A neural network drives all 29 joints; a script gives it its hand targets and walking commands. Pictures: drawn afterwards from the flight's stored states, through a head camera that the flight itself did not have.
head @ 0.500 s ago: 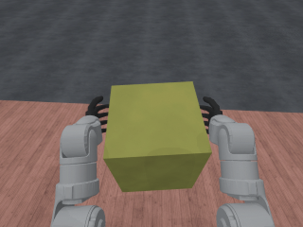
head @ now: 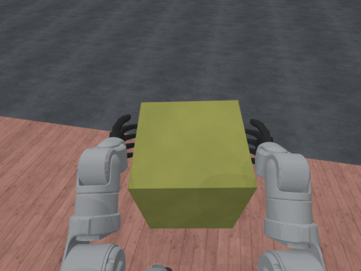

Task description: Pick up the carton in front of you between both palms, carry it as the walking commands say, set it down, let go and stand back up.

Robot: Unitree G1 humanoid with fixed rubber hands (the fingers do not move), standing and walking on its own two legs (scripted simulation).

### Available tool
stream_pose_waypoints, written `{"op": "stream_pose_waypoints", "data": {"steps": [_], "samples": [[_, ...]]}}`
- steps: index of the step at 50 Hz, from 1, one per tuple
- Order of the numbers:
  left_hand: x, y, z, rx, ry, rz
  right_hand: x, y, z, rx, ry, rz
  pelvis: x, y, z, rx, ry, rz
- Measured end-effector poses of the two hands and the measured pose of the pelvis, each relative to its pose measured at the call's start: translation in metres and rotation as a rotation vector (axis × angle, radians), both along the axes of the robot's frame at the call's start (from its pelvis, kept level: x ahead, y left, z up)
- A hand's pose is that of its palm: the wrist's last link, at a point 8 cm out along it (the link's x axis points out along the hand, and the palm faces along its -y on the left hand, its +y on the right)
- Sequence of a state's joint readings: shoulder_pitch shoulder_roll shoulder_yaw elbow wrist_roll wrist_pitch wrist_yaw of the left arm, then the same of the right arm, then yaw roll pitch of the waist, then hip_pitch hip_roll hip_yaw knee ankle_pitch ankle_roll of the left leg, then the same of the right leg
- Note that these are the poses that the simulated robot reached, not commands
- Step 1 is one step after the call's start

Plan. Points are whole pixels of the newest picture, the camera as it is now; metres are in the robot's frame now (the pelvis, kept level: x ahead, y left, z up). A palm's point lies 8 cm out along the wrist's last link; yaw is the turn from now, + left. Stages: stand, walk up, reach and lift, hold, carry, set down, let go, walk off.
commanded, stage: carry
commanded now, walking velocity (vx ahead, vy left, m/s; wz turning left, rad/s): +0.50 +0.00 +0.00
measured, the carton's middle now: (190, 169) +0.36 +0.02 +0.03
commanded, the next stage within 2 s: none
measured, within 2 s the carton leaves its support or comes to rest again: neither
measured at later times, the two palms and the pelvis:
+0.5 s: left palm (152, 80) +0.66 +0.16 +0.07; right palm (249, 86) +0.64 -0.14 +0.07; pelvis +0.29 +0.02 -0.04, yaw +0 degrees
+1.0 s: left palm (163, 53) +0.93 +0.16 +0.02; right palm (234, 55) +0.95 -0.14 +0.01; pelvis +0.58 -0.01 -0.09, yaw +1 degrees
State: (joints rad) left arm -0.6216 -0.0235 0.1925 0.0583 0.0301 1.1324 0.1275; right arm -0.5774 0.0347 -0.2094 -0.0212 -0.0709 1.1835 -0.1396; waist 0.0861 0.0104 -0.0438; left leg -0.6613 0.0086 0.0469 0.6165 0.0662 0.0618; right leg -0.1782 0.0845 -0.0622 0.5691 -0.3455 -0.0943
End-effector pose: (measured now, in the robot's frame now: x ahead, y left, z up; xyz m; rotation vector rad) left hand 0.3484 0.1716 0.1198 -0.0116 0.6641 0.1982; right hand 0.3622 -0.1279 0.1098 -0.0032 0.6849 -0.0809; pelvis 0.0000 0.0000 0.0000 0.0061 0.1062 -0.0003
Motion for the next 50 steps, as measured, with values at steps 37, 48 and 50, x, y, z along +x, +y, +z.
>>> {"op": "stream_pose_waypoints", "data": {"steps": [37, 48, 50], "samples": [[0.444, -0.021, -0.101, 0.019, 0.097, -0.043, 0.439, -0.022, -0.096, -0.043, 0.093, 0.005, 0.447, -0.007, -0.096, 0.005, -0.035, 0.011], [0.554, -0.010, -0.109, 0.008, 0.094, 0.006, 0.558, -0.010, -0.109, -0.015, 0.092, 0.019, 0.559, -0.011, -0.085, 0.023, -0.005, 0.014], [0.581, -0.008, -0.104, 0.008, 0.065, 0.004, 0.583, -0.008, -0.104, -0.009, 0.063, 0.011, 0.584, -0.007, -0.086, 0.020, -0.002, 0.008]]}}
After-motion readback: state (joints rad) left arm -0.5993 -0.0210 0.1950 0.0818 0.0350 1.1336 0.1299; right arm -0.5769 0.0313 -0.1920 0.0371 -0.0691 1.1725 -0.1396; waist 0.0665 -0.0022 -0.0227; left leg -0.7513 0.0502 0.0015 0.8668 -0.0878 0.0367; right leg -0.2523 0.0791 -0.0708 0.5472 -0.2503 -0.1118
